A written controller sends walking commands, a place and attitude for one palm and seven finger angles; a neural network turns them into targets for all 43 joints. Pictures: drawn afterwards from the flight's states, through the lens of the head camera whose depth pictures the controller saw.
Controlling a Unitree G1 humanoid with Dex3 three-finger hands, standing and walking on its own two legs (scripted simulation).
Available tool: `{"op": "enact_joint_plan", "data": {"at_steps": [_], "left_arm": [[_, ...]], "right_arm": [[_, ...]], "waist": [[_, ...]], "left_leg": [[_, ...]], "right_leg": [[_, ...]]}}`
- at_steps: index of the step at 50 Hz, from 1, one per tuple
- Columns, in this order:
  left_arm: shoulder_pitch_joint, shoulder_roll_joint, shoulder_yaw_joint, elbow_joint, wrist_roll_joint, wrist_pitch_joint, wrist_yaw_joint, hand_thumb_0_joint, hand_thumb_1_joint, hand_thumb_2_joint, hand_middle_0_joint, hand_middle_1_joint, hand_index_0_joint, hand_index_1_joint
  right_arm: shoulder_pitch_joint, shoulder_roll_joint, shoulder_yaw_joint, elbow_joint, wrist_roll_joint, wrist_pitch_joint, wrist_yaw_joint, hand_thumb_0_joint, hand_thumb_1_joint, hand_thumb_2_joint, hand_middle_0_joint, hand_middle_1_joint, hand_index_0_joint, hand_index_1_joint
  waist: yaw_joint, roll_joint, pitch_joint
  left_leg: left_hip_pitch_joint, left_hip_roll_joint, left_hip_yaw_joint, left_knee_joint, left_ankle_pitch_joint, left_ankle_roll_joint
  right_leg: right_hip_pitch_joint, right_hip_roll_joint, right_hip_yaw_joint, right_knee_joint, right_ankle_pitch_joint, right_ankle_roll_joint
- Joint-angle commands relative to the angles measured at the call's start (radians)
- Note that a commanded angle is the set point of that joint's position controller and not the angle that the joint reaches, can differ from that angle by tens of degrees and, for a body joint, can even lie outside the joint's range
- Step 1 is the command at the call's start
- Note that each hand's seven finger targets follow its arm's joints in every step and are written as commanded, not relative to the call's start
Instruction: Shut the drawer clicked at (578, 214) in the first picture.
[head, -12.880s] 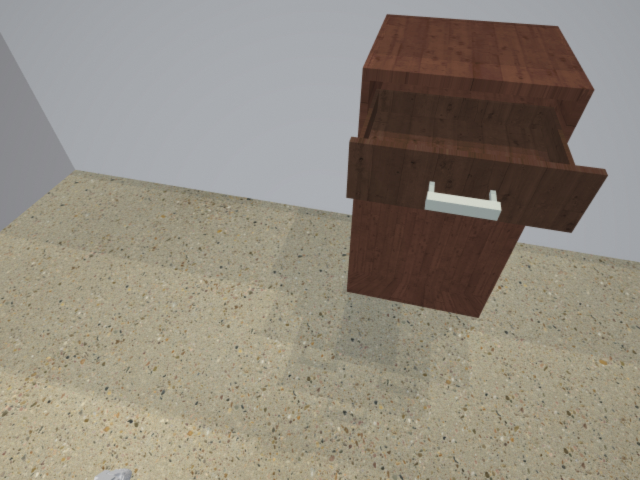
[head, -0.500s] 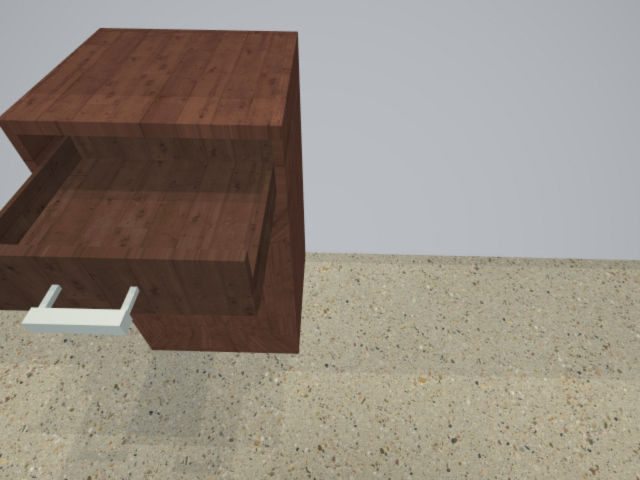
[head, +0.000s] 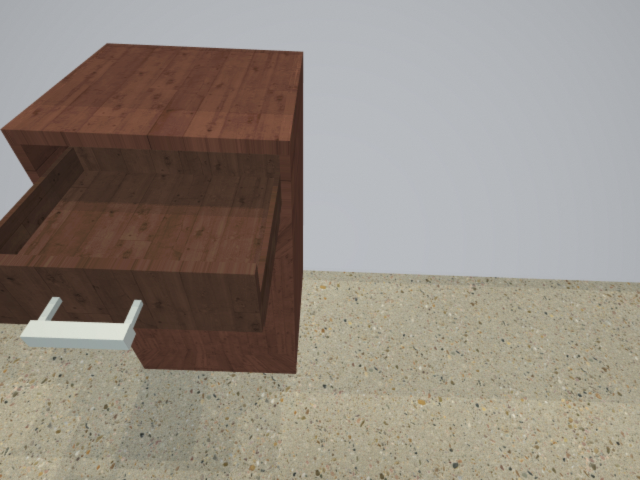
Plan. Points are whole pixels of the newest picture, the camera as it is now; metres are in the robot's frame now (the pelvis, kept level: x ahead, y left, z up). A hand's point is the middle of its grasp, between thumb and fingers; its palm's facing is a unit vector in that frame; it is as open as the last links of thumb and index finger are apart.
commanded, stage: look again from close up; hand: left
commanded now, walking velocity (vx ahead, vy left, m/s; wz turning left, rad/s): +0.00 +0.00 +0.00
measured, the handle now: (87, 320) +0.32 +0.34 +0.02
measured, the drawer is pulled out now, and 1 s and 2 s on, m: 0.28 0.28 0.21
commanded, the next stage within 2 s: raise the hand and make a fist in 0.26 s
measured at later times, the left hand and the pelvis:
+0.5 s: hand out of the picture +0.14 +0.19 -0.07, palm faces +0.25 -0.95 -0.20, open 7.1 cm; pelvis +0.01 -0.01 +0.00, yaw +2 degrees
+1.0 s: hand (215, 391) +0.23 +0.14 +0.02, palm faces +0.09 -0.99 -0.09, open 4.8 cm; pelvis +0.02 -0.05 -0.07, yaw +5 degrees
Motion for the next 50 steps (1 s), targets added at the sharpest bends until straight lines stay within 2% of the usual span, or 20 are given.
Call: {"op": "enact_joint_plan", "data": {"at_steps": [1, 16, 17, 18, 19, 20, 21, 22, 23, 24, 27, 30, 32, 36, 38, 40, 43, 46, 48, 50], "left_arm": [[0.113, 0.071, 0.013, -0.022, 0.005, -0.005, 0.001, 0.000, 0.900, 0.900, -0.200, -0.300, -0.200, -0.300], [0.057, 0.118, 0.005, -0.032, -0.004, -0.018, 0.004, 0.000, 0.900, 0.900, -0.200, -0.300, -0.200, -0.300], [0.058, 0.115, 0.002, -0.029, -0.005, -0.018, 0.004, 0.000, 0.900, 0.900, -0.200, -0.300, -0.200, -0.300], [0.059, 0.134, -0.008, -0.006, 0.007, -0.013, 0.037, 0.000, 0.900, 0.900, -0.200, -0.300, -0.200, -0.300], [-0.651, 0.393, 0.152, -1.573, -0.181, -0.209, 0.041, 0.000, 0.900, 0.900, -0.220, -0.322, -0.220, -0.322], [-0.240, 0.310, 0.105, -1.401, -0.132, -0.176, 0.067, 0.000, 0.900, 0.900, -0.240, -0.343, -0.240, -0.343], [-0.199, 0.244, 0.054, -1.337, -0.142, -0.134, 0.124, 0.000, 0.900, 0.900, -0.260, -0.365, -0.260, -0.365], [0.148, 0.010, -0.077, -1.043, -0.137, -0.030, 0.117, 0.000, 0.900, 0.900, -0.280, -0.387, -0.280, -0.387], [0.017, -0.008, -0.113, -1.267, -0.197, -0.049, 0.098, 0.000, 0.900, 0.900, -0.300, -0.408, -0.300, -0.408], [0.016, 0.028, -0.088, -1.271, -0.197, -0.087, 0.081, 0.000, 0.900, 0.900, -0.320, -0.430, -0.320, -0.430], [-0.037, 0.029, -0.030, -0.994, -0.191, -0.219, 0.007, 0.000, 0.900, 0.900, -0.380, -0.495, -0.380, -0.495], [0.070, 0.055, 0.059, -0.850, -0.256, -0.436, -0.169, 0.000, 0.900, 0.900, -0.440, -0.560, -0.440, -0.560], [0.091, 0.098, 0.079, -0.837, -0.275, -0.534, -0.311, 0.000, 0.900, 0.900, -0.480, -0.603, -0.480, -0.603], [0.059, 0.261, 0.223, -1.021, -0.258, -0.444, -0.329, 0.000, 0.900, 0.900, -0.560, -0.690, -0.560, -0.690], [-0.037, 0.274, 0.234, -1.197, -0.266, -0.421, -0.277, 0.000, 0.900, 0.900, -0.600, -0.733, -0.600, -0.733], [-0.136, 0.276, 0.245, -1.412, -0.272, -0.478, -0.205, 0.000, 0.900, 0.900, -0.640, -0.777, -0.640, -0.777], [-0.187, 0.206, 0.140, -1.518, -0.264, -0.596, -0.165, 0.000, 0.900, 0.900, -0.700, -0.842, -0.700, -0.842], [-0.245, 0.163, 0.034, -1.402, -0.271, -0.639, -0.248, 0.000, 0.900, 0.900, -0.760, -0.907, -0.760, -0.907], [-0.209, 0.165, 0.016, -1.220, -0.277, -0.580, -0.324, 0.000, 0.900, 0.900, -0.800, -0.950, -0.800, -0.950], [-0.189, 0.196, 0.042, -1.091, -0.284, -0.459, -0.388, 0.000, 0.900, 0.900, -0.840, -0.993, -0.840, -0.993]], "right_arm": [[-0.018, -0.110, -0.018, -0.060, 0.008, -0.033, -0.010, 0.000, -0.900, -0.900, 0.200, 0.300, 0.200, 0.300], [-0.020, -0.116, -0.003, 0.009, 0.014, -0.045, -0.009, 0.000, -0.900, -0.900, 0.200, 0.300, 0.200, 0.300], [-0.026, -0.120, -0.002, 0.014, 0.015, -0.045, -0.009, 0.000, -0.900, -0.900, 0.200, 0.300, 0.200, 0.300], [-0.094, -0.166, 0.000, -0.067, 0.018, -0.032, -0.007, 0.000, -0.900, -0.900, 0.200, 0.300, 0.200, 0.300], [-0.088, -0.331, -0.046, -0.452, 0.078, -0.171, -0.037, 0.000, -0.900, -0.900, 0.200, 0.300, 0.200, 0.300], [-0.141, -0.250, 0.012, -0.372, 0.074, -0.281, -0.056, 0.000, -0.900, -0.900, 0.200, 0.300, 0.200, 0.300], [-0.150, -0.253, -0.002, -0.319, 0.070, -0.316, -0.062, 0.000, -0.900, -0.900, 0.200, 0.300, 0.200, 0.300], [-0.116, -0.203, 0.003, -0.295, 0.083, -0.314, -0.041, 0.000, -0.900, -0.900, 0.200, 0.300, 0.200, 0.300], [-0.115, -0.229, -0.004, -0.380, 0.084, -0.321, -0.034, 0.000, -0.900, -0.900, 0.200, 0.300, 0.200, 0.300], [-0.145, -0.248, -0.014, -0.401, 0.082, -0.336, -0.040, 0.000, -0.900, -0.900, 0.200, 0.300, 0.200, 0.300], [-0.145, -0.270, -0.031, -0.451, 0.049, -0.327, -0.037, 0.000, -0.900, -0.900, 0.200, 0.300, 0.200, 0.300], [-0.209, -0.270, -0.056, -0.507, 0.034, -0.316, -0.023, 0.000, -0.900, -0.900, 0.200, 0.300, 0.200, 0.300], [-0.237, -0.286, -0.068, -0.583, 0.037, -0.301, 0.010, 0.000, -0.900, -0.900, 0.200, 0.300, 0.200, 0.300], [-0.270, -0.273, -0.065, -0.712, 0.059, -0.240, 0.018, 0.000, -0.900, -0.900, 0.200, 0.300, 0.200, 0.300], [-0.258, -0.249, -0.060, -0.748, 0.052, -0.217, 0.012, 0.000, -0.900, -0.900, 0.200, 0.300, 0.200, 0.300], [-0.212, -0.217, -0.054, -0.737, 0.042, -0.214, 0.003, 0.000, -0.900, -0.900, 0.200, 0.300, 0.200, 0.300], [-0.171, -0.203, -0.041, -0.676, 0.030, -0.235, -0.011, 0.000, -0.900, -0.900, 0.200, 0.300, 0.200, 0.300], [-0.173, -0.232, -0.026, -0.629, 0.037, -0.264, -0.016, 0.000, -0.900, -0.900, 0.200, 0.300, 0.200, 0.300], [-0.153, -0.248, -0.023, -0.613, 0.051, -0.265, -0.027, 0.000, -0.900, -0.900, 0.200, 0.300, 0.200, 0.300], [-0.142, -0.266, -0.021, -0.629, 0.068, -0.244, -0.038, 0.000, -0.900, -0.900, 0.200, 0.300, 0.200, 0.300]], "waist": [[0.046, -0.008, 0.153], [0.013, -0.036, 0.056], [0.013, -0.031, 0.066], [0.023, -0.018, 0.189], [-0.123, 0.192, -0.298], [0.000, 0.359, -0.312], [-0.019, 0.309, -0.218], [-0.021, 0.227, -0.070], [-0.025, 0.215, -0.025], [-0.030, 0.151, -0.019], [-0.076, -0.248, 0.076], [0.005, -0.462, 0.020], [0.036, -0.321, -0.029], [0.113, 0.087, -0.215], [0.086, 0.128, -0.285], [0.054, 0.189, -0.357], [-0.024, 0.164, -0.326], [-0.104, 0.087, -0.250], [-0.115, -0.029, -0.192], [-0.084, -0.116, -0.216]], "left_leg": [[-0.091, 0.190, -0.311, -0.343, -0.286, -0.016], [0.143, 0.153, -0.181, -0.217, 0.137, -0.038], [0.147, 0.151, -0.172, -0.212, 0.139, -0.039], [0.047, 0.162, -0.157, -0.108, 0.094, -0.069], [0.391, 0.074, -0.209, -0.156, 0.092, -0.119], [0.452, 0.165, -0.305, -0.258, 0.005, -0.180], [0.323, 0.160, -0.341, -0.320, -0.135, -0.224], [0.233, 0.149, -0.320, -0.324, -0.181, -0.204], [0.171, 0.123, -0.302, -0.290, -0.212, -0.169], [0.148, 0.116, -0.280, -0.221, -0.221, -0.140], [-0.089, 0.056, -0.220, 0.034, -0.220, -0.095], [-0.372, 0.032, -0.161, 0.232, -0.237, -0.100], [-0.427, 0.010, -0.126, 0.314, -0.202, -0.110], [-0.384, -0.006, -0.098, 0.323, -0.132, -0.092], [-0.329, 0.014, -0.110, 0.324, -0.119, -0.082], [-0.275, 0.032, -0.124, 0.359, -0.032, -0.069], [-0.262, 0.050, -0.156, 0.411, 0.021, -0.062], [-0.334, 0.057, -0.184, 0.480, -0.012, -0.053], [-0.431, 0.058, -0.181, 0.503, -0.088, -0.053], [-0.490, 0.048, -0.169, 0.494, -0.116, -0.048]], "right_leg": [[-0.007, -0.032, 0.056, -0.083, 0.029, -0.031], [0.018, -0.090, 0.101, -0.189, 0.189, -0.014], [0.010, -0.094, 0.104, -0.193, 0.190, -0.013], [-0.070, -0.096, 0.116, -0.213, 0.116, -0.016], [-0.135, 0.011, -0.002, -0.088, 0.181, -0.006], [-0.187, 0.014, 0.007, 0.069, -0.015, -0.018], [-0.251, 0.024, 0.015, 0.131, -0.081, -0.019], [-0.310, 0.022, 0.020, 0.160, -0.051, -0.020], [-0.278, 0.014, 0.013, 0.139, -0.042, -0.013], [-0.287, 0.017, 0.014, 0.082, -0.054, -0.012], [-0.403, 0.022, 0.005, -0.006, -0.141, -0.001], [-0.509, 0.014, 0.053, 0.115, -0.318, -0.003], [-0.471, -0.006, 0.125, 0.171, -0.268, -0.025], [-0.401, 0.004, 0.134, 0.267, -0.120, -0.036], [-0.421, 0.019, 0.126, 0.272, -0.078, -0.026], [-0.403, 0.028, 0.137, 0.282, 0.026, -0.021], [-0.491, 0.048, 0.132, 0.306, 0.076, -0.018], [-0.552, 0.040, 0.157, 0.305, 0.097, 0.017], [-0.535, 0.019, 0.209, 0.260, 0.071, 0.056], [-0.449, -0.005, 0.254, 0.209, 0.023, 0.079]]}}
